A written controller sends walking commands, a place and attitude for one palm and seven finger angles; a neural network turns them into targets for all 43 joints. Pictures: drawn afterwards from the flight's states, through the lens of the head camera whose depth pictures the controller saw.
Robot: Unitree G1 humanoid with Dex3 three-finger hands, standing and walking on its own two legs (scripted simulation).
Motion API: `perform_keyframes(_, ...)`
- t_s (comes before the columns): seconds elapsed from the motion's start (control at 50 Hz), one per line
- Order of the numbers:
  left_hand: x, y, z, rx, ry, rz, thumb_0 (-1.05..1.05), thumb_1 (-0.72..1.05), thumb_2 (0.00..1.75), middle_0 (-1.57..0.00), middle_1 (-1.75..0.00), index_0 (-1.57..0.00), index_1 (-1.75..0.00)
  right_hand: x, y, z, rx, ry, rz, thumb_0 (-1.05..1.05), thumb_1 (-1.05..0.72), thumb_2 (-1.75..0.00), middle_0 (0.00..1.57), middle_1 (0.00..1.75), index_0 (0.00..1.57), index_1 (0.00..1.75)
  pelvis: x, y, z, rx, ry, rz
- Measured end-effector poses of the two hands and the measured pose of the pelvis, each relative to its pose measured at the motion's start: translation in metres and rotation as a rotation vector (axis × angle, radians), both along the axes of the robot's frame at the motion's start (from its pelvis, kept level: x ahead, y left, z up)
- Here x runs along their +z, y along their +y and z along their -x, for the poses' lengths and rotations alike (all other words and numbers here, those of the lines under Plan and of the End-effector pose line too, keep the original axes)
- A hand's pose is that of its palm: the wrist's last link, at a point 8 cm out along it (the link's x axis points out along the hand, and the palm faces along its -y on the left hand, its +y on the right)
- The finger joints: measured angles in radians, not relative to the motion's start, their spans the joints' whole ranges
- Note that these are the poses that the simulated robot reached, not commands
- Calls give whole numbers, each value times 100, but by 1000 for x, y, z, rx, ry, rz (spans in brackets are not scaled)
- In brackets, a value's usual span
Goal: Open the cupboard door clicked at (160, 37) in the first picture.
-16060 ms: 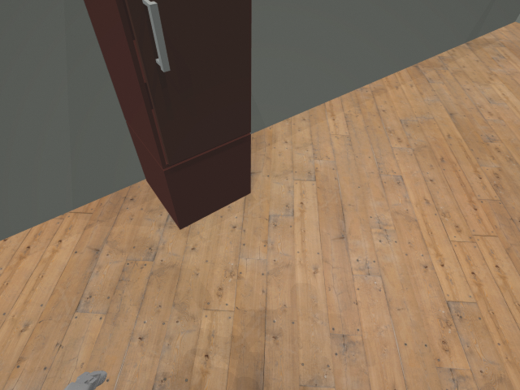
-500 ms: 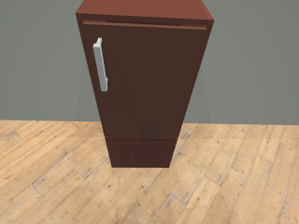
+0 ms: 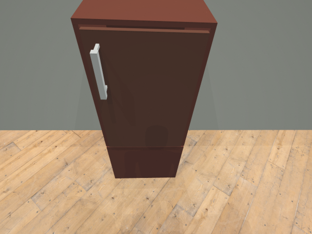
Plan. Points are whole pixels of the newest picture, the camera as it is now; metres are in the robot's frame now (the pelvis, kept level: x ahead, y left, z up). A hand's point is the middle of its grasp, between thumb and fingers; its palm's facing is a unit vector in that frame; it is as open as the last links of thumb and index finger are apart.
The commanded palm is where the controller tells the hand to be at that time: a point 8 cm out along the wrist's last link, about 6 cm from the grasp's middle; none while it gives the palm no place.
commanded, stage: look again from close up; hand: left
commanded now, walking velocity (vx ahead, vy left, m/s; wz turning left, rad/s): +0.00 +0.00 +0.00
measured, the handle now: (100, 73) +0.54 +0.22 +0.12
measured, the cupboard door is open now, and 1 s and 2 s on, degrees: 0 0 0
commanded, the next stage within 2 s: raise the hand with hooked fingers in 0.38 s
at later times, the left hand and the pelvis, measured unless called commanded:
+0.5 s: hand out of the picture -0.03 +0.13 -0.18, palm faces +0.03 -0.99 -0.12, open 7.4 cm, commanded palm +0.09 +0.19 -0.07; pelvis +0.00 -0.01 +0.00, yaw +0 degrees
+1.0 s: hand (92, 229) +0.14 +0.16 -0.03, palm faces +0.22 -0.97 -0.07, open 9.1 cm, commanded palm +0.14 +0.22 +0.00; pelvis -0.01 -0.06 -0.06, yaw +2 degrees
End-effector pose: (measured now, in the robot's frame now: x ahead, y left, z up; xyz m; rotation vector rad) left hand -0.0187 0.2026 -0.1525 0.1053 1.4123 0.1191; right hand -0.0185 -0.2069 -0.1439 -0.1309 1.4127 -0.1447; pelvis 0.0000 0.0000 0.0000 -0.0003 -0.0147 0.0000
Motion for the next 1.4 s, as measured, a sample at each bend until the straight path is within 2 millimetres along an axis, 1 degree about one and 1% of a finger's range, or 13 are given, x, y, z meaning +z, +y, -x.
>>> perform_keyframes(0.5, -1, -21, 12, 15, 17, 21, 0, 91, 90, -20, -30, -19, -30, 0, -9, 1, 6, 10, -3, 0, -91, -90, 20, 30, 20, 30, 0, -10, 0, 7, 3, 2)
perform_keyframes(0.54, 13, -7, -3, 56, -53, -39, 4, 94, 90, -20, -30, -20, -31, 4, -17, -6, 9, -74, 23, 2, -93, -90, 21, 30, 20, 30, -2, -11, 2, 4, -1, -1)
perform_keyframes(0.6, 57, 26, -51, 99, -376, -193, 8, 97, 89, -21, -32, -20, -32, 9, -36, -29, -11, -287, 60, 3, -94, -90, 21, 30, 20, 30, -6, -14, 1, 12, 12, -21)
perform_keyframes(0.64, 93, 32, -92, 104, -604, -232, 8, 94, 88, -21, -33, -20, -33, 12, -48, -52, -7, -417, 76, 3, -93, -90, 21, 30, 20, 30, -9, -14, 3, 29, 17, -18)
perform_keyframes(0.72, 164, 8, -173, 25, -1101, -180, 6, 86, 85, -20, -37, -19, -37, 26, -66, -107, 49, -657, 108, 2, -92, -90, 20, 30, 20, 30, -18, -17, 9, 42, 47, -7)
perform_keyframes(0.78, 181, -21, -208, -18, -1379, -12, 3, 78, 83, -20, -40, -20, -41, 43, -77, -145, 94, -790, 128, 2, -92, -90, 20, 30, 20, 30, -30, -27, 14, 24, 100, -12)
perform_keyframes(0.86, 155, -36, -203, -66, -1453, 130, 1, 67, 79, -22, -46, -21, -46, 65, -88, -186, 163, -895, 151, 1, -91, -90, 20, 30, 20, 30, -46, -43, 16, 7, 139, -18)
perform_keyframes(0.94, 121, -18, -160, -28, -1257, 49, 1, 57, 75, -23, -52, -22, -52, 74, -90, -219, 210, -937, 148, 1, -91, -90, 20, 30, 20, 30, -55, -54, 13, 12, 149, -14)
perform_keyframes(1.02, 134, 12, -123, 62, -1254, -135, 1, 47, 71, -24, -58, -23, -58, 65, -81, -237, 253, -937, 110, 1, -90, -90, 20, 30, 20, 30, -59, -60, 10, 42, 163, 7)
perform_keyframes(1.1, 172, 20, -127, 32, -1473, -199, 1, 37, 67, -24, -64, -23, -64, 38, -65, -235, 290, -890, 50, 1, -90, -90, 20, 30, 20, 30, -63, -63, 14, 74, 173, 31)
perform_keyframes(1.2, 183, 5, -179, -173, -1504, -9, 1, 26, 63, -24, -71, -24, -72, 11, -55, -204, 244, -780, -3, 1, -90, -90, 21, 30, 20, 30, -61, -64, 19, 71, 173, 31)
perform_keyframes(1.28, 175, 13, -214, -183, -1325, 82, 0, 16, 58, -25, -77, -25, -78, 10, -62, -172, 155, -703, 14, 1, -90, -90, 21, 30, 20, 30, -50, -61, 15, 45, 162, 12)
perform_keyframes(1.4, 203, 48, -219, -16, -1399, -43, 0, 3, 53, -27, -86, -26, -87, 25, -82, -141, 83, -662, 96, 1, -90, -90, 21, 30, 20, 30, -36, -49, 4, 14, 144, 5)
